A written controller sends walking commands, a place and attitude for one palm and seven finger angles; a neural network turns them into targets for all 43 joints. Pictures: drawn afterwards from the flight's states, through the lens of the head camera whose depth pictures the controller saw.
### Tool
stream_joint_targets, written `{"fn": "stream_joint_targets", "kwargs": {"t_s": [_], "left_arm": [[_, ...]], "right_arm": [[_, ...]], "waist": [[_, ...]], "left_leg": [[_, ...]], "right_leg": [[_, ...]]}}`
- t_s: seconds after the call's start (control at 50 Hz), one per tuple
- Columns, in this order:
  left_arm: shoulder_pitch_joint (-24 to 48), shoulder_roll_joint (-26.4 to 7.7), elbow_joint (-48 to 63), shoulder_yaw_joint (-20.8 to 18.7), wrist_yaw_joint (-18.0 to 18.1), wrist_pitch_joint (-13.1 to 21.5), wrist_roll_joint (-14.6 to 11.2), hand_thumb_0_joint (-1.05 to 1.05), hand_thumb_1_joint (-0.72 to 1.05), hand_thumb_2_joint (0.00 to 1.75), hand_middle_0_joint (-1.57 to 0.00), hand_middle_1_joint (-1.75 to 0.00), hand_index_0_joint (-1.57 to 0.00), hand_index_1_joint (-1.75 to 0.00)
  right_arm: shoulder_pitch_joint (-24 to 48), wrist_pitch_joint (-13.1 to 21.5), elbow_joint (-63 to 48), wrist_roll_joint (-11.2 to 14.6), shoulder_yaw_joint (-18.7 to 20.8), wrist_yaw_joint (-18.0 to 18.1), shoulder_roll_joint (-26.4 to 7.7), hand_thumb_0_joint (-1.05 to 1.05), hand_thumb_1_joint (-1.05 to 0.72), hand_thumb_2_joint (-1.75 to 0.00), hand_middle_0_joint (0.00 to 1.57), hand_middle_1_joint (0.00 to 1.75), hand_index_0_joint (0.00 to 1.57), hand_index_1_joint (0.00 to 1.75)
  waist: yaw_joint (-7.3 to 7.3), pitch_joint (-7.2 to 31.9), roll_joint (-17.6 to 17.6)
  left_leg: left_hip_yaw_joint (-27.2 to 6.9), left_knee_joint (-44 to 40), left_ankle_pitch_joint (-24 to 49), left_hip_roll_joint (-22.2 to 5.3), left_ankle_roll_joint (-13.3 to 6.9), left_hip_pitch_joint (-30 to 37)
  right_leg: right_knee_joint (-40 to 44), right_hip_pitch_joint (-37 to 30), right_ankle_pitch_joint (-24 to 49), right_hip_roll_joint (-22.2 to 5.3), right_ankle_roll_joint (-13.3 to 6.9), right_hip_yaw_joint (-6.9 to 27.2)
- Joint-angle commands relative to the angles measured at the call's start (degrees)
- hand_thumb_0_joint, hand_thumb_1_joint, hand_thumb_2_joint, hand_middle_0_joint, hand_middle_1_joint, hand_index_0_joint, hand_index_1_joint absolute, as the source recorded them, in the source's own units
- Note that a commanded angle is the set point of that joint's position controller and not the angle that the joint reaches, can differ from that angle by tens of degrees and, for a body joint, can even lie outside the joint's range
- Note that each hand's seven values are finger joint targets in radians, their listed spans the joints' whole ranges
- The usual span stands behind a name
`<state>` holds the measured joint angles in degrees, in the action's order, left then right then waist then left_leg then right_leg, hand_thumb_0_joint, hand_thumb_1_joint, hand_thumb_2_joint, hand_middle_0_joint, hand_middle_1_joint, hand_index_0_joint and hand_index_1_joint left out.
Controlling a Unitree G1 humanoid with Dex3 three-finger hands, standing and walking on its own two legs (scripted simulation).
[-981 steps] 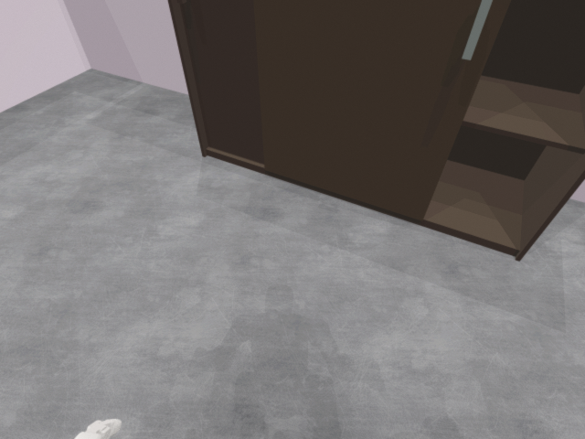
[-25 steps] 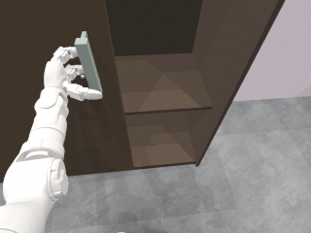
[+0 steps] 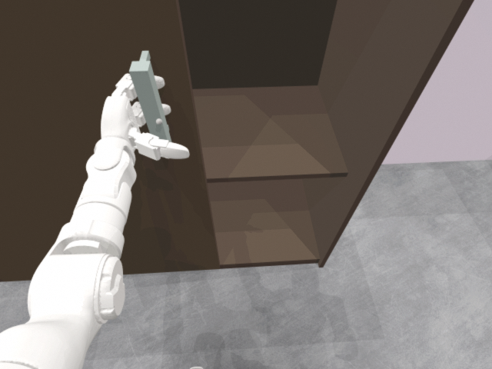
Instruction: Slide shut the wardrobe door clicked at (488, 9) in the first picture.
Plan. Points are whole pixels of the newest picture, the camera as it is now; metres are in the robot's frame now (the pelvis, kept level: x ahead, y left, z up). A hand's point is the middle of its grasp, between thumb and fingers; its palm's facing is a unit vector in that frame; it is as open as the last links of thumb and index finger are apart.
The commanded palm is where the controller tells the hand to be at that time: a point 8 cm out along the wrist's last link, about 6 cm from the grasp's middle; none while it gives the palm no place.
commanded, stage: slide the fingers in behind the handle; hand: left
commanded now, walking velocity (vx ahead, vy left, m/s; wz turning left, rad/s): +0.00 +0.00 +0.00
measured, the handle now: (155, 105) +0.52 +0.14 +0.14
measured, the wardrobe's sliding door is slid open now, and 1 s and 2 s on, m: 0.41 0.41 0.41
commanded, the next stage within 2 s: grip the handle and tug to test in 0.82 s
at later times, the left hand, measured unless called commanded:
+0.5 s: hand (166, 119) +0.48 +0.12 +0.15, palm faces +0.04 -1.00 +0.01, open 14.0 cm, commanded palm +0.45 +0.17 +0.14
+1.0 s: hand (166, 120) +0.48 +0.12 +0.15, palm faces +0.04 -1.00 -0.01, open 14.0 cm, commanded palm +0.45 +0.17 +0.14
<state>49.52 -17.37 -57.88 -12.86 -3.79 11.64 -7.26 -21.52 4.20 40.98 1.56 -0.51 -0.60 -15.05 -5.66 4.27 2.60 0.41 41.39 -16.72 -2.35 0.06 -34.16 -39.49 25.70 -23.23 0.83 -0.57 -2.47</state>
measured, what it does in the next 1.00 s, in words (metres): stands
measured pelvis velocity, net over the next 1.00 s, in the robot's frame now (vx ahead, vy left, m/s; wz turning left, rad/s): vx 0.01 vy -0.01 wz -0.01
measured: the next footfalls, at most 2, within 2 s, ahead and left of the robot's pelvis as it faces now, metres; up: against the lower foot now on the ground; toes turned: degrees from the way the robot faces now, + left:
none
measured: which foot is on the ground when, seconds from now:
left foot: down 0.00-1.00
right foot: down 0.00-1.00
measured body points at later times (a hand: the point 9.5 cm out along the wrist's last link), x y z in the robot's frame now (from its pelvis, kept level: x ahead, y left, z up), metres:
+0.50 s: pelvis +0.00 -0.01 +0.00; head +0.04 -0.02 +0.45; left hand +0.47 +0.17 +0.15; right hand +0.04 -0.27 -0.12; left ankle +0.04 +0.12 -0.71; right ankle -0.04 -0.12 -0.71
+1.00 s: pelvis +0.01 -0.01 +0.00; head +0.05 -0.02 +0.45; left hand +0.47 +0.17 +0.15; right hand +0.06 -0.26 -0.12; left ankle +0.04 +0.12 -0.71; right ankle -0.04 -0.12 -0.71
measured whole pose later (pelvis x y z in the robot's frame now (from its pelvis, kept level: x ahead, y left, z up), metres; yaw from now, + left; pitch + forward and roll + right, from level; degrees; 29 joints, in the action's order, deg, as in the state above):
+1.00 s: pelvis +0.01 -0.01 +0.00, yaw -1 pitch +8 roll -1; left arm 45.5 -14.9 -53.1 -12.9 -0.9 10.9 -6.9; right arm -20.4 2.2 40.1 1.7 -0.1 -0.9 -14.4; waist -5.0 4.6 2.6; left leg 1.1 39.2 -16.8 -2.5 0.5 -30.9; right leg -37.9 23.0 -23.3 1.0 -0.9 -1.7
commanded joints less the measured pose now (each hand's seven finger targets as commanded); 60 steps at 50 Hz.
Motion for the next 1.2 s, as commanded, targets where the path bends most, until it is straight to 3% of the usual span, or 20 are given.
{"fn": "stream_joint_targets", "kwargs": {"t_s": [0.0,0.04,0.1,0.22,0.24,0.28,0.34,0.38,0.46,0.54,0.62,0.78,0.86,0.9,0.94,0.96,0.98,1.06,1.08,1.18], "left_arm": [[28.3,-13.3,12.1,-5.9,1.1,3.5,-0.4,0.0,-0.5,0.3,-0.3,-1.2,-0.3,-1.2],[29.0,-11.1,14.0,-3.3,1.3,4.0,0.4,0.0,-0.5,0.3,-0.3,-1.2,-0.3,-1.2],[27.1,-12.5,14.3,-4.2,1.1,4.6,1.3,0.0,-0.5,0.3,-0.3,-1.2,-0.3,-1.2],[27.6,-12.8,12.7,-4.3,-0.4,3.9,0.1,0.0,-0.5,0.3,-0.3,-1.2,-0.3,-1.2],[28.8,-11.8,13.6,-3.6,-0.5,3.9,-0.2,0.0,-0.5,0.3,-0.3,-1.2,-0.3,-1.2],[28.8,-10.8,14.3,-2.6,-0.5,4.1,-0.1,0.0,-0.5,0.3,-0.3,-1.2,-0.3,-1.2],[28.0,-9.3,14.8,-1.9,-0.1,4.4,-0.2,0.0,-0.5,0.3,-0.3,-1.2,-0.3,-1.2],[27.1,-9.7,16.4,-2.2,0.1,4.7,-0.3,0.0,-0.5,0.3,-0.3,-1.2,-0.3,-1.2],[24.7,-12.9,13.8,-4.9,1.0,3.7,0.0,0.0,-0.5,0.3,-0.3,-1.2,-0.3,-1.2],[24.5,-8.6,16.1,-1.5,0.8,3.8,0.7,0.0,-0.5,0.3,-0.3,-1.2,-0.3,-1.2],[22.9,-9.5,16.8,-3.0,0.8,3.5,-0.1,0.0,-0.5,0.3,-0.3,-1.2,-0.3,-1.2],[23.7,-6.5,18.0,0.0,1.7,3.1,0.5,0.0,-0.5,0.3,-0.3,-1.2,-0.3,-1.2],[24.2,-8.6,17.9,-1.5,2.1,3.0,0.4,0.0,-0.5,0.3,-0.3,-1.2,-0.3,-1.2],[24.6,-6.1,17.9,0.2,1.9,2.8,0.6,0.0,-0.5,0.3,-0.3,-1.2,-0.3,-1.2],[24.9,-4.8,17.1,0.8,2.0,2.5,0.6,0.0,-0.41,0.34,-0.31,-1.21,-0.31,-1.21],[25.3,-6.8,16.8,-0.2,2.3,2.6,0.8,0.0,-0.36,0.36,-0.32,-1.22,-0.32,-1.22],[25.7,-4.9,16.7,1.2,2.2,2.5,0.7,0.0,-0.31,0.38,-0.32,-1.23,-0.32,-1.23],[26.9,-5.5,16.5,1.0,2.8,2.9,1.1,0.0,-0.13,0.46,-0.34,-1.25,-0.34,-1.25],[26.3,-4.1,16.5,1.8,2.8,3.0,1.2,0.0,-0.08,0.48,-0.35,-1.26,-0.35,-1.26],[27.5,-4.5,16.2,1.4,2.8,3.5,0.9,0.0,0.15,0.58,-0.37,-1.29,-0.37,-1.29]], "right_arm": [[-4.1,1.6,-4.8,-0.3,2.8,0.7,-8.5,0.0,-0.9,-0.9,0.2,0.3,0.2,0.3],[-3.4,1.6,-5.5,-0.1,2.7,0.5,-7.9,0.0,-0.9,-0.9,0.2,0.3,0.2,0.3],[-3.4,1.4,-6.0,-0.2,2.8,0.4,-7.9,0.0,-0.9,-0.9,0.2,0.3,0.2,0.3],[-2.5,0.9,-6.2,0.2,2.6,1.1,-7.8,0.0,-0.9,-0.9,0.2,0.3,0.2,0.3],[-2.7,1.0,-6.2,0.2,2.6,1.1,-7.8,0.0,-0.9,-0.9,0.2,0.3,0.2,0.3],[-2.7,1.1,-6.1,0.2,2.7,1.0,-7.6,0.0,-0.9,-0.9,0.2,0.3,0.2,0.3],[-3.0,1.3,-5.9,0.1,2.9,0.8,-7.6,0.0,-0.9,-0.9,0.2,0.3,0.2,0.3],[-2.9,1.2,-6.0,0.1,3.1,0.7,-7.7,0.0,-0.9,-0.9,0.2,0.3,0.2,0.3],[-2.8,0.7,-5.9,0.1,2.9,0.7,-8.1,0.0,-0.9,-0.9,0.2,0.3,0.2,0.3],[-2.2,0.5,-6.4,0.2,3.1,0.5,-7.3,0.0,-0.9,-0.9,0.2,0.3,0.2,0.3],[-2.2,0.4,-6.7,0.2,3.3,0.6,-7.5,0.0,-0.9,-0.9,0.2,0.3,0.2,0.3],[-1.7,0.2,-6.5,0.2,3.2,0.3,-7.2,0.0,-0.9,-0.9,0.2,0.3,0.2,0.3],[-2.0,0.1,-6.2,0.1,3.4,0.4,-7.8,0.0,-0.9,-0.9,0.2,0.3,0.2,0.3],[-1.6,0.1,-6.2,0.3,3.2,0.4,-7.2,0.0,-0.9,-0.9,0.2,0.3,0.2,0.3],[-1.9,0.2,-6.0,0.1,3.2,0.3,-7.1,0.0,-0.9,-0.9,0.2,0.3,0.2,0.3],[-2.1,0.1,-5.8,0.1,3.3,0.5,-7.6,0.0,-0.9,-0.9,0.2,0.3,0.2,0.3],[-1.8,0.1,-5.9,0.2,3.2,0.4,-7.2,0.0,-0.9,-0.9,0.2,0.3,0.2,0.3],[-2.3,0.3,-5.6,0.0,3.4,0.3,-7.6,0.0,-0.9,-0.9,0.2,0.3,0.2,0.3],[-2.1,0.3,-5.6,0.0,3.3,0.2,-7.1,0.0,-0.9,-0.9,0.2,0.3,0.2,0.3],[-2.4,0.4,-5.3,-0.1,3.3,0.1,-7.3,0.0,-0.9,-0.9,0.2,0.3,0.2,0.3]], "waist": [[-1.0,20.6,-1.7],[-1.7,19.4,-2.0],[-1.01,19.2,-1.3],[-1.32,17.7,-1.1],[-1.78,18.4,-2.0],[-1.83,18.8,0.3],[-1.84,19.4,-1.3],[-1.47,21.1,-0.6],[-0.5,18.3,-3.3],[-1.04,18.6,-1.0],[-0.34,19.9,-2.4],[-1.08,18.2,-1.1],[-0.67,19.2,-2.8],[-1.23,18.5,-0.9],[-1.39,18.4,-1.3],[-1.28,18.5,-2.8],[-1.7,18.3,-1.7],[-1.37,19.3,-1.4],[-1.55,19.9,0.5],[-1.7,19.9,-0.8]], "left_leg": [[-1.8,-2.7,14.4,1.7,-1.9,21.8],[-1.0,-2.8,14.1,1.9,-2.2,20.9],[-0.6,-2.4,13.6,2.1,-2.3,20.6],[0.1,-3.0,11.1,2.2,-2.3,18.6],[0.1,-3.2,11.3,2.3,-2.4,19.0],[-0.1,-2.9,12.2,2.2,-2.4,20.1],[-0.3,-2.8,13.0,2.1,-2.3,21.1],[-0.2,-2.6,14.7,2.2,-2.3,22.2],[0.4,-3.2,13.5,2.6,-2.6,18.5],[0.4,-3.1,14.8,2.4,-2.4,20.9],[0.5,-3.2,15.6,2.4,-2.4,21.2],[-0.1,-3.3,16.2,2.1,-2.2,22.5],[-0.3,-3.3,17.0,2.1,-2.3,22.7],[-0.2,-3.4,16.3,2.1,-2.1,23.2],[-0.4,-3.3,16.3,2.0,-2.1,23.6],[-0.7,-3.3,16.6,1.9,-2.1,23.2],[-0.7,-3.5,16.0,1.9,-2.0,23.4],[-1.3,-3.2,17.0,1.9,-1.9,24.4],[-1.2,-3.1,17.1,1.8,-1.8,25.0],[-1.2,-3.1,16.3,1.9,-1.9,24.3]], "right_leg": [[5.6,2.1,21.5,2.6,-0.3,0.6],[5.7,1.9,22.6,2.5,0.0,0.9],[5.7,1.4,22.9,2.4,-0.2,1.3],[6.8,-0.2,22.9,2.1,0.0,2.1],[6.8,-0.5,23.1,2.2,0.1,2.0],[6.7,0.2,23.3,2.2,0.0,1.8],[6.7,0.7,23.6,2.3,0.1,1.6],[6.3,-0.3,25.3,2.3,0.0,1.6],[6.8,-2.0,26.1,2.1,0.1,2.1],[6.6,-0.8,26.4,2.1,0.0,1.7],[6.6,-2.3,27.6,2.3,0.0,1.7],[6.6,-0.1,26.3,2.4,-0.2,1.1],[6.6,-0.9,26.9,2.3,-0.2,1.2],[6.7,0.2,25.9,2.3,-0.2,1.1],[6.8,1.0,25.3,2.4,-0.2,0.9],[6.6,0.7,25.4,2.4,-0.3,0.8],[6.6,1.3,24.7,2.4,-0.2,0.8],[6.3,2.0,24.2,2.4,-0.4,0.6],[6.1,2.3,24.0,2.4,-0.4,0.6],[6.3,1.9,23.9,2.5,-0.4,0.6]]}}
